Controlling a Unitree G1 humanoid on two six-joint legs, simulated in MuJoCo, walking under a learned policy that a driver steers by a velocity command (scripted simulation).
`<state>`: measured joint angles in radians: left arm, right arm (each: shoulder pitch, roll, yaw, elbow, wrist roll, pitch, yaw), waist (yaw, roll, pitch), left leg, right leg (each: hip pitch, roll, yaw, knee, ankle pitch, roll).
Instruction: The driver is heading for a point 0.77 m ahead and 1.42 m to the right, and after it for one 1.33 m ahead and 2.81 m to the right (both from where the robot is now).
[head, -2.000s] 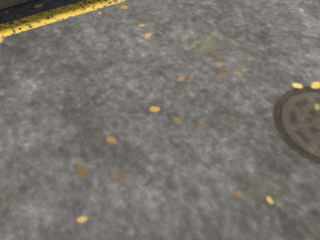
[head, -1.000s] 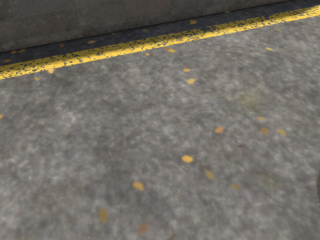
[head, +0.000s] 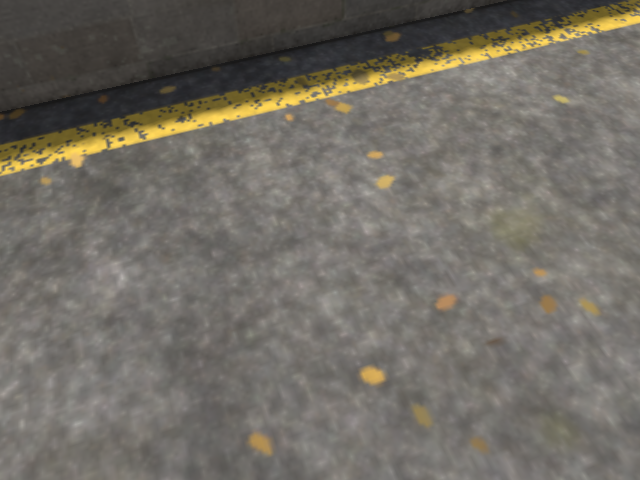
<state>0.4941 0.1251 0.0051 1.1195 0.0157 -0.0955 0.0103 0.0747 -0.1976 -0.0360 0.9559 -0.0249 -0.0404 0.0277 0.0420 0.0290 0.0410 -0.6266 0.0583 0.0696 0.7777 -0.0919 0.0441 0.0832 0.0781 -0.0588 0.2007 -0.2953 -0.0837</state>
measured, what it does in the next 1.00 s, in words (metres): walks ahead, turning right: left foot, then right foot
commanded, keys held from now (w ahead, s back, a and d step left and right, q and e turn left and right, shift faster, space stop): e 1.00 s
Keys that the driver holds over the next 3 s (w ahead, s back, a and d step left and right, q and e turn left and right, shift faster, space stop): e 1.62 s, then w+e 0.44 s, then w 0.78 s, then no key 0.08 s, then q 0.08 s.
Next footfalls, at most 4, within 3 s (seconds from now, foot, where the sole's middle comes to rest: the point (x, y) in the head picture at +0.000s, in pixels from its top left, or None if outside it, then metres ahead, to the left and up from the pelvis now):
0.12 left None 0.25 0.08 -0.78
0.60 right None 0.14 -0.11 -0.78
1.10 left None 0.24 0.06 -0.78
1.58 right None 0.06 -0.07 -0.78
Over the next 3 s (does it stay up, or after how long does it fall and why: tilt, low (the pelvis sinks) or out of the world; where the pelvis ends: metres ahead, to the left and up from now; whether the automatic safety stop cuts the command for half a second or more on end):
stays up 0.28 -0.53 0.00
